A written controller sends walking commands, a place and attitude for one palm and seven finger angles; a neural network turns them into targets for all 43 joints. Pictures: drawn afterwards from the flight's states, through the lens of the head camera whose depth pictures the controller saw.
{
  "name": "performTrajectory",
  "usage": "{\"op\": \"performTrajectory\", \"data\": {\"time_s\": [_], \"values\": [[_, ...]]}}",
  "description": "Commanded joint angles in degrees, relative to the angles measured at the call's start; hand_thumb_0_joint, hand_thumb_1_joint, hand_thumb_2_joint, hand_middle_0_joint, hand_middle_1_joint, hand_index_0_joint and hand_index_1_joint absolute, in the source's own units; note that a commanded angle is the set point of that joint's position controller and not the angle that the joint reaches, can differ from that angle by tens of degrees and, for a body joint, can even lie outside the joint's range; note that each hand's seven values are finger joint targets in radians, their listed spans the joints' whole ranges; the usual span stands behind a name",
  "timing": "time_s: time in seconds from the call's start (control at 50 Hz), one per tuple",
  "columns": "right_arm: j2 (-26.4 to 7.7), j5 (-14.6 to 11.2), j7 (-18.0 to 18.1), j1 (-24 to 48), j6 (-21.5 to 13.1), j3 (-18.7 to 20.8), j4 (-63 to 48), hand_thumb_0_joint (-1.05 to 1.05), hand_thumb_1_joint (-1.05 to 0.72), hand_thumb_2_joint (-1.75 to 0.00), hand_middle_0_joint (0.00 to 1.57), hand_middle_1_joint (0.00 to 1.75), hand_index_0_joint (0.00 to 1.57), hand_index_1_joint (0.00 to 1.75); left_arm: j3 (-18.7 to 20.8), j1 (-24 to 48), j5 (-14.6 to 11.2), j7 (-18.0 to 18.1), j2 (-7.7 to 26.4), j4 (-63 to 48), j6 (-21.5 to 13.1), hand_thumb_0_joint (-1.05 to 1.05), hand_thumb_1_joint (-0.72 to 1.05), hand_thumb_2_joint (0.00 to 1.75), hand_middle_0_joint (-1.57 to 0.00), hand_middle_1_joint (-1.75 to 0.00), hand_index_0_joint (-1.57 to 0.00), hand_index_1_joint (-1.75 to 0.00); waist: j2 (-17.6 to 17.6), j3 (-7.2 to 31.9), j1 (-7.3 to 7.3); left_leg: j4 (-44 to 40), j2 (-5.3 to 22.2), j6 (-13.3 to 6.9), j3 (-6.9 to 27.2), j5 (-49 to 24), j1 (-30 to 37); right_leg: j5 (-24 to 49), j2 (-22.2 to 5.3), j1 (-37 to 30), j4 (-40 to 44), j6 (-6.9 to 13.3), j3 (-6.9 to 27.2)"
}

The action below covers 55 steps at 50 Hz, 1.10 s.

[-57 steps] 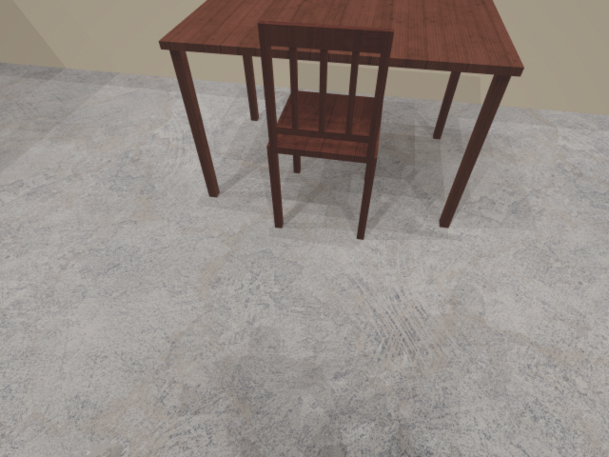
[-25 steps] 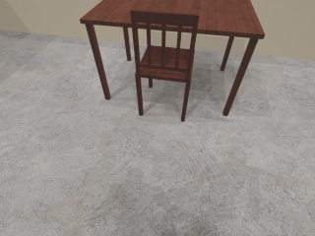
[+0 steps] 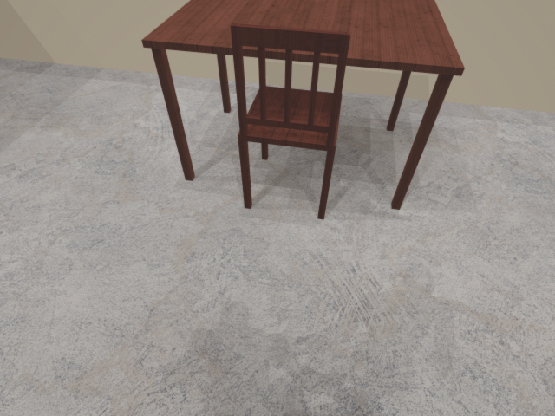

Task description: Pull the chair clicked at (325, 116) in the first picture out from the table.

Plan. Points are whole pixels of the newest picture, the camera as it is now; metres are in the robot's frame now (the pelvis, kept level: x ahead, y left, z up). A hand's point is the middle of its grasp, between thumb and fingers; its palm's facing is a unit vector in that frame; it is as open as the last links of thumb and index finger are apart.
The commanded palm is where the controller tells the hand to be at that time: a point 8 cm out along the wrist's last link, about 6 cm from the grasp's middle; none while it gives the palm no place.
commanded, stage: look at it before walking up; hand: left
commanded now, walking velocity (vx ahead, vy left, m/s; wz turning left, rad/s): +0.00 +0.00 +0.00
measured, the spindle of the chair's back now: (288, 87) +1.19 +0.04 -0.11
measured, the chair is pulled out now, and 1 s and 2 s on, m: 0.00 0.00 0.00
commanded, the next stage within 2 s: walk to a spot facing it in 0.30 s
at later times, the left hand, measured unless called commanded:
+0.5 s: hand out of the picture +0.05 +0.24 -0.16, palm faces -0.01 -0.95 -0.31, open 7.4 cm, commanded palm none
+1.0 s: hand (195, 394) +0.20 +0.17 -0.19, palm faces -0.07 -0.97 -0.22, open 7.3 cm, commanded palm none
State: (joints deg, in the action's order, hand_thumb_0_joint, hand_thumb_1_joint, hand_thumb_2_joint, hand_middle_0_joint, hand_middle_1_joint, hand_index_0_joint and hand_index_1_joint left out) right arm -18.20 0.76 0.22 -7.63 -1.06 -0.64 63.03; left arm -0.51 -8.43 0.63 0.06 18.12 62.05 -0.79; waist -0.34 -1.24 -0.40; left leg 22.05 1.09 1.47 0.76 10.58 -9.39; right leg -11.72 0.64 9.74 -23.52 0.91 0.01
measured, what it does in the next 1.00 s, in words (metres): walks ahead: right foot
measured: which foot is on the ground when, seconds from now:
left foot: down 0.00-0.94, up 0.96-1.00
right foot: down 0.00-0.68, up 0.70-0.92, down 0.94-1.00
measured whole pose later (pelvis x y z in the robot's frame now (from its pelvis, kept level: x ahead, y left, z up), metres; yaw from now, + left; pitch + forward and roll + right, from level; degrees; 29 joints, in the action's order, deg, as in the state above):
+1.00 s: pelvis +0.13 -0.02 -0.03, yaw -7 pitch -2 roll -1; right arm -6.8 0.9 0.3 -27.6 -2.0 1.4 69.4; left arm 3.7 -13.7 1.1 -0.6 10.9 58.9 -4.1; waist -1.3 -4.7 0.3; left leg 52.9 6.5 -0.3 -4.4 28.8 -11.2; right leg -14.7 -2.8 20.9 -38.1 2.7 -8.7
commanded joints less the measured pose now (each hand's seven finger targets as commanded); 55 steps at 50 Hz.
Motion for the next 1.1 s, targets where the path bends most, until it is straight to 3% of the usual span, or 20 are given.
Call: {"op": "performTrajectory", "data": {"time_s": [0.0, 0.38, 0.42, 0.48, 0.58, 0.62, 0.64, 0.66, 0.68, 0.7, 0.74, 0.78, 0.84, 0.88, 0.9, 0.92, 0.94, 0.96, 1.02, 1.08], "values": [[-10.9, -0.1, 0.5, 1.6, -0.9, 2.4, -3.1, 0.0, -0.9, -0.9, 0.2, 0.3, 0.2, 0.3, 2.4, 1.2, 0.1, 0.7, 11.9, -3.5, -1.0, 0.0, 0.9, 0.9, -0.2, -0.3, -0.2, -0.3, 1.0, 2.2, 0.28, -3.6, 5.4, -2.5, 4.7, -4.1, 0.6, 2.2, -7.1, 0.6, 5.8, 1.0, 7.2], [-10.8, -0.2, 0.5, 1.2, -0.8, 2.2, -2.3, 0.0, -0.9, -0.9, 0.2, 0.3, 0.2, 0.3, 2.3, 0.1, 0.0, 0.7, 11.8, -2.9, -1.0, 0.0, 0.9, 0.9, -0.2, -0.3, -0.2, -0.3, 0.6, 2.1, 0.24, -4.0, 5.5, -2.4, 4.7, -4.9, 1.3, 3.3, -7.2, -0.3, 6.6, 0.9, 7.1], [-3.8, 0.2, 0.3, -2.5, 0.1, 0.7, -0.6, 0.0, -0.9, -0.9, 0.2, 0.3, 0.2, 0.3, 0.9, -4.0, -0.1, 0.8, 5.2, -1.1, 0.1, 0.0, 0.9, 0.9, -0.2, -0.3, -0.2, -0.3, 1.4, 2.4, 0.06, -2.5, 4.6, -1.5, 2.7, 3.1, 0.8, -7.2, -6.9, 0.1, 6.8, 0.3, 7.4], [-3.2, 0.7, 0.0, -4.6, 0.5, 1.2, -0.8, 0.0, -0.9, -0.9, 0.2, 0.3, 0.2, 0.3, 1.8, -7.0, 0.4, 0.2, 6.0, -1.1, 0.9, 0.0, 0.9, 0.9, -0.2, -0.3, -0.2, -0.3, 4.5, -4.0, -0.45, 0.9, 2.4, -1.7, 0.7, 17.9, -6.1, -23.6, -7.1, 4.2, 8.5, 2.3, 11.4], [-1.3, 0.6, 0.1, -9.0, -0.9, 2.2, -1.8, 0.0, -0.9, -0.9, 0.2, 0.3, 0.2, 0.3, 3.2, -10.6, 0.2, -0.3, 5.0, -2.3, 0.2, 0.0, 0.9, 0.9, -0.2, -0.3, -0.2, -0.3, 4.4, -5.6, 0.29, 7.0, 2.2, -2.6, -1.3, 16.7, -6.6, -23.6, -8.0, 7.0, 5.6, 6.0, 14.5], [-1.3, 0.6, 0.2, -12.1, -1.6, 2.7, -1.3, 0.0, -0.9, -0.9, 0.2, 0.3, 0.2, 0.3, 3.4, -10.0, 0.3, -0.4, 3.0, -3.0, -0.2, 0.0, 0.9, 0.9, -0.2, -0.3, -0.2, -0.3, 0.7, -6.4, 1.57, 3.1, 4.8, -4.0, 2.0, 17.9, -2.4, -19.7, -4.9, 12.0, -0.6, 5.2, 11.0], [-2.5, 0.6, 0.4, -14.6, -1.7, 3.3, -0.6, 0.0, -0.9, -0.9, 0.2, 0.3, 0.2, 0.3, 3.3, -9.1, 0.5, -0.6, 1.6, -3.7, -0.3, 0.0, 0.9, 0.9, -0.2, -0.3, -0.2, -0.3, -3.9, -7.3, 2.64, -1.0, 8.6, -5.9, 7.2, 21.3, 0.7, -18.7, -1.8, 17.1, -6.9, 4.0, 7.3], [-4.4, 0.7, 0.7, -18.9, -2.0, 4.1, 0.3, 0.0, -0.9, -0.9, 0.2, 0.3, 0.2, 0.3, 3.1, -7.2, 0.6, -0.7, -0.8, -4.9, -0.6, 0.0, 0.9, 0.9, -0.2, -0.3, -0.2, -0.3, -11.4, -7.7, 4.5, -8.1, 15.2, -9.4, 16.5, 24.5, 4.8, -15.5, 1.5, 22.9, -18.5, 2.4, 0.6], [-4.5, 0.7, 1.1, -22.7, -2.6, 4.6, 1.1, 0.0, -0.9, -0.9, 0.2, 0.3, 0.2, 0.3, 3.1, -2.9, 0.7, -0.6, -1.9, -7.0, -1.1, 0.0, 0.9, 0.9, -0.2, -0.3, -0.2, -0.3, -14.2, -10.3, 6.01, -12.8, 21.0, -13.4, 23.0, 19.4, 9.5, -17.5, 0.1, 32.0, -27.9, 1.4, -1.3], [-2.9, 0.6, 1.4, -23.9, -3.1, 4.3, 1.5, 0.0, -0.9, -0.9, 0.2, 0.3, 0.2, 0.3, 3.3, -0.6, 0.9, -0.7, -1.6, -8.0, -1.4, 0.0, 0.9, 0.9, -0.2, -0.3, -0.2, -0.3, -9.9, -11.3, 6.13, -12.5, 22.8, -15.2, 22.7, 10.8, 10.6, -17.1, -3.3, 35.1, -33.4, 1.3, 0.9], [-0.4, 0.6, 1.5, -21.7, -3.9, 3.9, 1.2, 0.0, -0.9, -0.9, 0.2, 0.3, 0.2, 0.3, 3.5, -1.3, 0.8, -1.3, -3.0, -7.5, -1.7, 0.0, 0.9, 0.9, -0.2, -0.3, -0.2, -0.3, -4.1, -9.2, 3.82, -10.3, 21.6, -14.5, 15.5, -1.8, 10.0, -14.6, -6.4, 32.7, -33.1, 1.0, 0.7], [-0.5, 0.9, 1.6, -18.6, -4.2, 4.2, 0.7, 0.0, -0.9, -0.9, 0.2, 0.3, 0.2, 0.3, 3.5, -3.1, 0.5, -1.8, -5.3, -7.0, -1.3, 0.0, 0.9, 0.9, -0.2, -0.3, -0.2, -0.3, -6.6, -7.0, 1.67, -9.8, 18.4, -11.9, 6.8, -2.3, 5.2, -11.8, -7.1, 24.2, -26.0, 0.6, -1.7], [0.2, 0.9, 1.5, -18.1, -4.0, 4.1, 1.8, 0.0, -0.9, -0.9, 0.2, 0.3, 0.2, 0.3, 3.7, -5.9, 0.4, -2.2, -6.8, -5.8, -1.4, 0.0, 0.9, 0.9, -0.2, -0.3, -0.2, -0.3, -6.6, -6.1, -0.07, -6.5, 14.5, -9.1, 0.0, -3.7, -0.9, -4.2, -3.6, 10.4, -14.8, 0.8, -7.6], [0.7, 0.5, 1.4, -18.1, -3.6, 4.2, 2.3, 0.0, -0.9, -0.9, 0.2, 0.3, 0.2, 0.3, 4.6, -14.5, 0.8, -1.7, -5.4, -2.5, -1.7, 0.0, 0.9, 0.9, -0.2, -0.3, -0.2, -0.3, -3.6, -2.7, -3.95, 4.4, 11.6, -7.0, -4.2, -8.2, -4.8, -0.5, -0.8, -3.1, -9.0, 1.9, -9.8], [2.1, 0.1, 1.0, -17.8, -3.7, 3.9, 2.0, 0.0, -0.9, -0.9, 0.2, 0.3, 0.2, 0.3, 5.5, -21.4, 1.0, -1.2, -2.3, -0.4, -2.2, 0.0, 0.9, 0.9, -0.2, -0.3, -0.2, -0.3, 1.4, 0.4, -7.02, 16.6, 8.8, -5.2, -7.8, -7.1, -11.1, -5.2, -4.9, -13.2, -6.3, 3.9, -4.4], [6.2, -0.5, 0.3, -17.1, -4.2, 3.1, 0.0, 0.0, -0.9, -0.9, 0.2, 0.3, 0.2, 0.3, 7.0, -29.2, 1.1, -0.3, 3.9, 1.3, -3.0, 0.0, 0.9, 0.9, -0.2, -0.3, -0.2, -0.3, 15.4, 4.7, -9.56, 35.2, 3.4, -3.1, -11.4, 9.1, -23.2, -15.9, -19.6, -20.9, 3.4, 9.4, 17.6], [5.9, -0.4, 0.0, -12.5, -3.8, 3.3, -2.9, 0.0, -0.9, -0.9, 0.2, 0.3, 0.2, 0.3, 6.9, -30.4, 0.0, 0.2, 5.5, 1.5, -2.8, 0.0, 0.9, 0.9, -0.2, -0.3, -0.2, -0.3, 13.1, 4.8, -8.94, 46.7, 2.6, -3.3, -6.9, 21.7, -28.9, -18.7, -26.4, -19.6, 11.6, 12.3, 30.7], [5.9, -0.2, -0.2, -9.2, -3.4, 3.8, -3.0, 0.0, -0.9, -0.9, 0.2, 0.3, 0.2, 0.3, 6.9, -25.9, 0.2, 0.6, 5.2, 0.7, -2.7, 0.0, 0.9, 0.9, -0.2, -0.3, -0.2, -0.3, 10.5, 1.5, -7.92, 52.0, 5.5, -3.5, -3.6, 18.4, -31.6, -24.9, -26.2, -13.0, 12.5, 13.2, 30.3], [7.3, 0.9, -0.7, -10.9, -1.9, 4.3, -2.3, 0.0, -0.9, -0.9, 0.2, 0.3, 0.2, 0.3, 4.8, -14.1, 1.0, 1.3, -1.3, -2.5, -2.9, 0.0, 0.9, 0.9, -0.2, -0.3, -0.2, -0.3, 5.2, -3.7, -1.18, 47.9, 9.2, -2.2, -2.4, 10.1, -26.2, -19.0, -21.4, 4.2, 13.3, 9.9, 15.1], [9.3, 0.8, -1.3, -13.5, -0.7, 4.3, -2.2, 0.0, -0.9, -0.9, 0.2, 0.3, 0.2, 0.3, 4.7, -11.8, 1.3, 1.2, -1.4, -2.5, -3.4, 0.0, 0.9, 0.9, -0.2, -0.3, -0.2, -0.3, 6.7, -4.2, 1.61, 37.2, 8.7, -0.8, -5.2, 6.5, -19.8, -13.6, -17.7, 10.7, 14.8, 8.3, 5.2]]}}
